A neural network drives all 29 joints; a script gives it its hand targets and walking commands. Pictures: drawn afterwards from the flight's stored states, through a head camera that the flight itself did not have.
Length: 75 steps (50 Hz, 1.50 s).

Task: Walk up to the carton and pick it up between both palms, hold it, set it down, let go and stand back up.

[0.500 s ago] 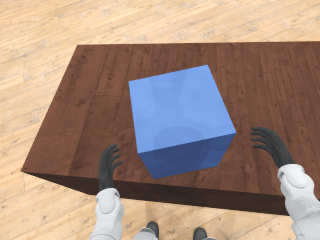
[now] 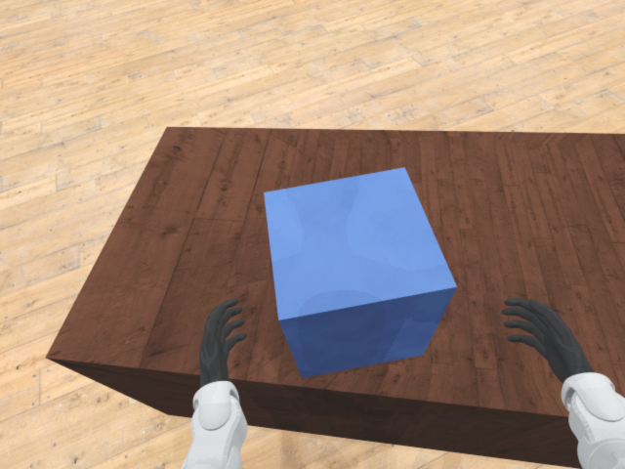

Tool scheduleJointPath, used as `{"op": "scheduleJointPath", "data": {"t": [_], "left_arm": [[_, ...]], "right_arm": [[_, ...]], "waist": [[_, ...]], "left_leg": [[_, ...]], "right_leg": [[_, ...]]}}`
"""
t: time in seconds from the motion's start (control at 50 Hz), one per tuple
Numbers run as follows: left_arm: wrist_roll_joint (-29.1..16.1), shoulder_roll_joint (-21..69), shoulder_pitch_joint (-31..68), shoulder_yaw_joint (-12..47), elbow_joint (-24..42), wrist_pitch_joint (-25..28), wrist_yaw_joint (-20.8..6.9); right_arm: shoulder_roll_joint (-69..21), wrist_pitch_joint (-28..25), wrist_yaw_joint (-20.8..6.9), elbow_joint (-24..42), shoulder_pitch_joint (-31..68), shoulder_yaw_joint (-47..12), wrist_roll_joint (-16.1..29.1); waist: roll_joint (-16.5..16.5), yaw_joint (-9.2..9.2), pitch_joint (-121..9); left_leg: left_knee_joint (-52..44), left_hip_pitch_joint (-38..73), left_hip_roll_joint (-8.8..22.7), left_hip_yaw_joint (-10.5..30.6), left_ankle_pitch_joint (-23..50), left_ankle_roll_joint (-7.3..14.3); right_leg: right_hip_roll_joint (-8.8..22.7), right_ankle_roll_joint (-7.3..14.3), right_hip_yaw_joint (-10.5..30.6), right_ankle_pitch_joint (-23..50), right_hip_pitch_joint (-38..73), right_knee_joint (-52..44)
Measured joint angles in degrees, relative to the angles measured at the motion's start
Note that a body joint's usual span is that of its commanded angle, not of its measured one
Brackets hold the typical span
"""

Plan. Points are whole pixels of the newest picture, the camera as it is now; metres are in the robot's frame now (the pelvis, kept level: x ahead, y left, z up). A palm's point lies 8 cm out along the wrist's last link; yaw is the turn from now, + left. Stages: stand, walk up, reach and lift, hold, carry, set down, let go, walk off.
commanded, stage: set down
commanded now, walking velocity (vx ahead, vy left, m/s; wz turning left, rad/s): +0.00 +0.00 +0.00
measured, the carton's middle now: (349, 280) +0.41 +0.04 -0.06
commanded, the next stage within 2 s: none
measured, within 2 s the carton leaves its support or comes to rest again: neither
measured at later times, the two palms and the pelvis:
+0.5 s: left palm (199, 423) +0.18 +0.20 -0.04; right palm (583, 418) +0.25 -0.26 -0.06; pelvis +0.00 +0.00 +0.00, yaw +0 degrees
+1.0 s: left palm (190, 409) +0.19 +0.22 -0.05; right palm (569, 417) +0.25 -0.24 -0.06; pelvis +0.03 +0.01 +0.01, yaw +1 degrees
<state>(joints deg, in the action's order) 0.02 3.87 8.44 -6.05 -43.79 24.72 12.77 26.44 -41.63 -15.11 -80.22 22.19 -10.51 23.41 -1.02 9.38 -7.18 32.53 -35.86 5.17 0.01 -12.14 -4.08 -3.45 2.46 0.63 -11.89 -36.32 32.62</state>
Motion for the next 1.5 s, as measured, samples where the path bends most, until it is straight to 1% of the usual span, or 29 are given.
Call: {"op": "scheduleJointPath", "data": {"t": [0.1, 0.16, 0.26, 0.4, 0.52, 0.6, 0.66, 0.72, 0.86, 1.04, 1.26, 1.38, 1.5], "left_arm": [[0.0, 0.0, -7.2, 0.5, 4.4, 0.0, -0.8], [0.0, 0.0, -12.0, 0.6, 6.7, 0.0, -1.0], [0.0, 0.0, -16.6, 1.1, 9.1, 0.1, -1.0], [0.0, -0.2, -16.9, 2.2, 9.7, -0.4, -0.8], [0.0, -0.4, -16.9, 2.5, 9.7, -2.1, -0.6], [0.0, -1.1, -16.9, 2.5, 9.7, -2.7, -0.5], [0.0, -1.9, -16.9, 2.5, 9.7, -3.4, -1.0], [0.0, -2.7, -16.9, 2.5, 9.8, -3.8, -1.3], [0.0, -3.6, -16.9, 2.5, 9.8, -4.4, -2.1], [0.0, -3.6, -18.4, 2.5, 9.7, -6.2, -3.7], [0.0, -4.1, -19.1, 2.5, 9.7, -8.8, -4.6], [0.0, -5.2, -19.1, 2.5, 9.9, -11.4, -4.7], [0.0, -5.9, -19.1, 2.5, 9.9, -13.4, -5.1]], "right_arm": [[0.0, -2.3, -0.1, 0.7, -4.2, -0.1, 1.7], [0.0, -3.1, -0.2, 1.5, -7.6, -0.3, 1.8], [0.0, -2.9, -0.4, 6.2, -13.3, -0.4, 1.8], [-0.1, -0.4, -0.7, 9.4, -16.0, -0.3, 1.8], [-0.6, 2.5, -0.8, 9.6, -16.0, -0.3, 1.8], [-1.2, 3.5, -0.8, 9.6, -16.1, -0.3, 1.8], [-1.8, 4.3, -0.8, 9.6, -16.1, -0.3, 1.8], [-2.0, 4.5, -0.7, 10.1, -16.5, -0.3, 1.8], [-2.0, 4.1, -0.5, 10.1, -17.6, -0.2, 1.8], [-2.0, 3.8, -0.3, 10.1, -19.6, -0.2, 1.8], [-2.1, 5.7, 0.9, 10.3, -20.7, 0.1, 1.9], [-2.2, 8.3, 1.6, 12.1, -20.9, 1.8, 0.8], [-2.7, 10.3, 2.5, 14.6, -21.7, 1.9, -0.4]], "waist": [[0.0, 0.0, 0.6], [0.0, 0.0, 0.8], [0.0, -0.01, 0.9], [0.0, -0.2, 0.9], [0.1, -0.53, 0.9], [0.2, -0.89, 0.9], [0.3, -1.43, 0.9], [0.5, -1.73, 0.9], [0.8, -1.73, 0.9], [0.8, -1.77, 1.0], [0.8, -1.95, 1.2], [0.9, -2.33, 1.2], [1.3, -2.61, 1.2]], "left_leg": [[0.0, 2.5, 0.0, 0.0, -1.1, 0.0], [0.0, 3.6, 0.0, 0.0, -1.4, 0.0], [0.0, 4.5, 0.0, 0.0, -1.6, 0.0], [0.0, 6.7, 0.0, 0.0, -1.6, 0.0], [0.0, 7.7, -0.1, 0.0, -1.6, 0.3], [0.0, 7.7, -0.2, 0.0, -1.6, 0.4], [0.0, 7.7, -0.5, 0.0, -1.8, 0.6], [0.0, 7.7, -0.7, 0.0, -2.1, 0.6], [0.0, 8.3, -1.2, 0.0, -2.9, 0.8], [0.0, 10.4, -1.3, 0.0, -3.8, 0.9], [0.0, 11.8, -1.3, 0.0, -3.8, 0.9], [0.0, 12.4, -1.3, 0.0, -3.8, 1.0], [-0.1, 12.6, -1.4, 0.0, -3.8, 1.0]], "right_leg": [[0.0, 0.0, 0.0, -1.1, 2.5, 0.0], [0.0, 0.0, 0.0, -1.5, 3.6, 0.0], [0.0, 0.0, 0.0, -1.6, 4.5, 0.0], [0.0, 0.0, 0.0, -1.6, 6.7, 0.0], [0.1, 0.0, 0.0, -1.6, 7.7, 0.0], [0.2, -0.1, 0.0, -1.7, 7.7, 0.0], [0.4, -0.3, 0.0, -1.9, 7.8, 0.0], [0.7, -0.4, 0.0, -2.3, 7.8, 0.0], [1.2, -0.7, 0.0, -3.2, 8.6, 0.0], [1.3, -0.8, 0.0, -4.1, 10.7, 0.0], [1.3, -0.8, 0.0, -4.1, 12.1, 0.0], [1.3, -0.8, 0.0, -4.1, 12.7, 0.0], [1.4, -0.8, 0.0, -4.1, 12.9, 0.0]]}}
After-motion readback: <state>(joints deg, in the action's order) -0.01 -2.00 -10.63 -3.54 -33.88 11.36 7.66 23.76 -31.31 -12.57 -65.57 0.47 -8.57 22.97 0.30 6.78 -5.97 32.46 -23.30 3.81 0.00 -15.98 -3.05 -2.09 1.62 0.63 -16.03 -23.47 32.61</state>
